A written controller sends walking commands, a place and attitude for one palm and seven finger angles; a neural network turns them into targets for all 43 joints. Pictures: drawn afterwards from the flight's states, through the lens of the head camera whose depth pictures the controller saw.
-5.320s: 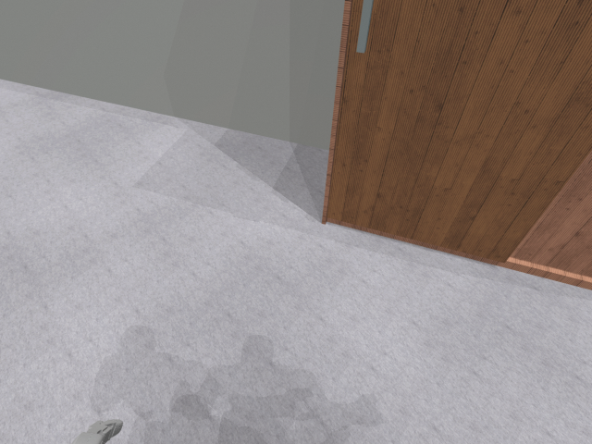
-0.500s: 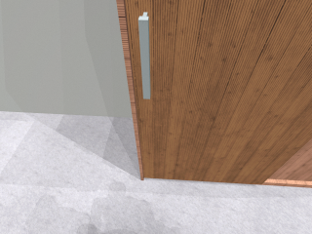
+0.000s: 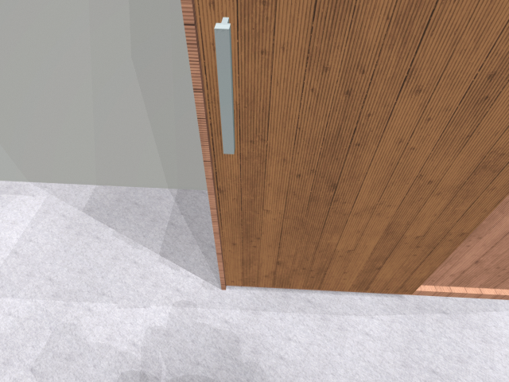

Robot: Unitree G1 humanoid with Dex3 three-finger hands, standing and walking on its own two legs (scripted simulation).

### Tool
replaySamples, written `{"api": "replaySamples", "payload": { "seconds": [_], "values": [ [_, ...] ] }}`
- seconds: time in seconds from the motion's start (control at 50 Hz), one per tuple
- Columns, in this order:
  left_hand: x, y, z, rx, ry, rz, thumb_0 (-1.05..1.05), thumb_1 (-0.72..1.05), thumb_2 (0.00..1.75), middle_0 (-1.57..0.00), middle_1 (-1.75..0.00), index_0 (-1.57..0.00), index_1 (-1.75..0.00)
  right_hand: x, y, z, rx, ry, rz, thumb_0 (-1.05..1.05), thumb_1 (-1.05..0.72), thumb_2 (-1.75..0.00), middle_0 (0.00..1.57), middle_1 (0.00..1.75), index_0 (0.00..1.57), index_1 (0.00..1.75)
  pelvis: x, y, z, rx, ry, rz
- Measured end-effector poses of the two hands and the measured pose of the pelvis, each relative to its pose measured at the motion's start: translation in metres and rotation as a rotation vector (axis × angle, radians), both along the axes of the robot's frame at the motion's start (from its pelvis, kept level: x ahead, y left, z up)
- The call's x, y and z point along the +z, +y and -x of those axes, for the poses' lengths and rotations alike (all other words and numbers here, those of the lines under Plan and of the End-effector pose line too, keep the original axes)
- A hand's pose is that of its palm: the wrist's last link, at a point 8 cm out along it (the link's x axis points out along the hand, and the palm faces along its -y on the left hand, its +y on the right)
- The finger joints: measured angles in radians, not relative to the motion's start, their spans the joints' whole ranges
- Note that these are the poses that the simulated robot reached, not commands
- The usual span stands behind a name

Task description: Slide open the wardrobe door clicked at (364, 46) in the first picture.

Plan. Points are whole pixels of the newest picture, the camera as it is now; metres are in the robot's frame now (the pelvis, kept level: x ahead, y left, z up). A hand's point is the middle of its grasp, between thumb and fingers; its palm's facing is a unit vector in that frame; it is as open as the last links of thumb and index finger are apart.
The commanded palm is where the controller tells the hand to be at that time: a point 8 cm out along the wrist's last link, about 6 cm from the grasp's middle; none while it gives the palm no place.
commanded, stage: come to a stop and stand still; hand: left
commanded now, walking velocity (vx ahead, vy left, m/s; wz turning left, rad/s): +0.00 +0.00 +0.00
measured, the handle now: (227, 92) +0.57 +0.08 +0.17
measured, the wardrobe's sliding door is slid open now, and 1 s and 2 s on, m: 0.00 0.00 0.00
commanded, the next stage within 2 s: look again from close up in 0.16 s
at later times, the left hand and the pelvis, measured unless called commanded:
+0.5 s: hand out of the picture +0.04 +0.20 -0.18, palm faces +0.02 -0.98 -0.22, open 7.3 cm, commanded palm none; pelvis +0.03 +0.03 -0.01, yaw +0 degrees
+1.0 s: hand out of the picture +0.03 +0.19 -0.18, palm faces +0.00 -0.98 -0.17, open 7.4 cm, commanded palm none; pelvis +0.04 +0.03 +0.00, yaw -1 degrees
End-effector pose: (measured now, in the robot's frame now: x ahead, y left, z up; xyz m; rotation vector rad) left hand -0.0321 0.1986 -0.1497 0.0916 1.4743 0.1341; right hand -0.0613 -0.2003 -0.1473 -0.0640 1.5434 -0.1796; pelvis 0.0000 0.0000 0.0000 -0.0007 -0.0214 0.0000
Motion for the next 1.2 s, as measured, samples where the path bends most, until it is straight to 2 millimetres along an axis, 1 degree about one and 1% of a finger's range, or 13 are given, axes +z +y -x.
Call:
{"api": "replaySamples", "payload": {
  "seconds": [0.06,0.12,0.2,0.26,0.32,0.38,0.46,0.58,0.7,0.88,1.0,1.2],
  "values": [
    [0.0,0.0,0.002,0.002,0.008,-0.001,0.0,0.91,0.9,-0.2,-0.3,-0.2,-0.3,0.0,0.002,-0.001,-0.002,-0.002,-0.003,0.0,-0.91,-0.9,0.2,0.3,0.2,0.3,0.0,0.0,-0.001,-0.001,0.002,0.0],
    [0.0,0.0,0.002,0.002,0.012,-0.001,0.0,0.91,0.9,-0.2,-0.3,-0.2,-0.3,-0.001,0.004,-0.007,-0.002,-0.014,-0.006,0.0,-0.91,-0.9,0.2,0.3,0.2,0.3,0.0,0.001,-0.003,-0.003,0.005,0.0],
    [-0.002,0.005,-0.003,-0.024,-0.011,-0.011,0.0,0.91,0.9,-0.2,-0.3,-0.2,-0.3,-0.007,0.005,-0.026,0.025,-0.066,-0.014,0.0,-0.91,-0.9,0.2,0.3,0.2,0.3,-0.006,0.006,-0.003,0.005,0.017,0.025],
    [-0.003,0.015,-0.014,-0.029,-0.04,-0.023,0.01,0.91,0.9,-0.2,-0.3,-0.2,-0.3,-0.011,0.008,-0.044,0.04,-0.125,-0.013,0.0,-0.91,-0.9,0.2,0.3,0.2,0.3,-0.009,0.012,-0.008,0.011,0.017,0.023],
    [-0.001,0.027,-0.03,-0.03,-0.08,-0.044,0.01,0.91,0.9,-0.2,-0.3,-0.2,-0.3,-0.014,0.011,-0.059,0.059,-0.161,-0.008,0.01,-0.92,-0.9,0.2,0.3,0.2,0.3,-0.01,0.018,-0.014,0.011,0.016,0.016],
    [0.002,0.037,-0.046,-0.033,-0.119,-0.064,0.01,0.91,0.9,-0.2,-0.3,-0.2,-0.3,-0.014,0.011,-0.07,0.07,-0.177,-0.001,0.02,-0.93,-0.9,0.2,0.3,0.2,0.3,-0.009,0.022,-0.02,0.007,0.016,0.008],
    [0.004,0.047,-0.062,-0.04,-0.149,-0.078,0.01,0.91,0.9,-0.2,-0.3,-0.2,-0.3,-0.011,0.008,-0.082,0.079,-0.2,0.016,0.02,-0.94,-0.9,0.2,0.3,0.2,0.3,-0.008,0.025,-0.025,0.002,0.016,0.0],
    [0.004,0.052,-0.075,-0.051,-0.153,-0.074,0.01,0.91,0.9,-0.2,-0.3,-0.2,-0.3,-0.004,0.003,-0.097,0.088,-0.217,0.04,0.01,-0.93,-0.9,0.2,0.3,0.2,0.3,-0.006,0.026,-0.031,-0.004,0.017,-0.003],
    [0.001,0.05,-0.077,-0.054,-0.132,-0.056,0.01,0.91,0.9,-0.2,-0.3,-0.2,-0.3,0.001,0.0,-0.107,0.095,-0.216,0.056,0.01,-0.92,-0.9,0.2,0.3,0.2,0.3,-0.005,0.026,-0.035,-0.006,0.018,-0.002],
    [-0.002,0.046,-0.069,-0.047,-0.098,-0.038,0.01,0.91,0.9,-0.2,-0.3,-0.2,-0.3,0.003,-0.002,-0.115,0.097,-0.215,0.068,0.0,-0.92,-0.9,0.2,0.3,0.2,0.3,-0.004,0.026,-0.039,-0.008,0.012,0.0],
    [-0.002,0.044,-0.062,-0.046,-0.074,-0.033,0.0,0.91,0.9,-0.2,-0.3,-0.2,-0.3,0.004,-0.002,-0.113,0.094,-0.203,0.066,0.0,-0.92,-0.9,0.2,0.3,0.2,0.3,-0.003,0.025,-0.039,-0.01,0.012,0.0],
    [-0.001,0.043,-0.054,-0.04,-0.053,-0.034,0.0,0.91,0.9,-0.2,-0.3,-0.2,-0.3,0.003,0.0,-0.103,0.089,-0.171,0.056,0.0,-0.92,-0.9,0.2,0.3,0.2,0.3,-0.002,0.024,-0.038,-0.009,0.013,-0.001]
  ]
}}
